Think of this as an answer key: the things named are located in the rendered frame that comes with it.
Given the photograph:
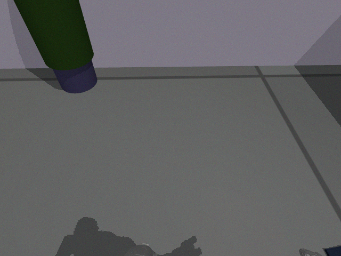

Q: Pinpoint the potted plant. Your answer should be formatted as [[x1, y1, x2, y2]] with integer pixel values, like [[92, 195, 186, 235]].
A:
[[14, 0, 97, 93]]

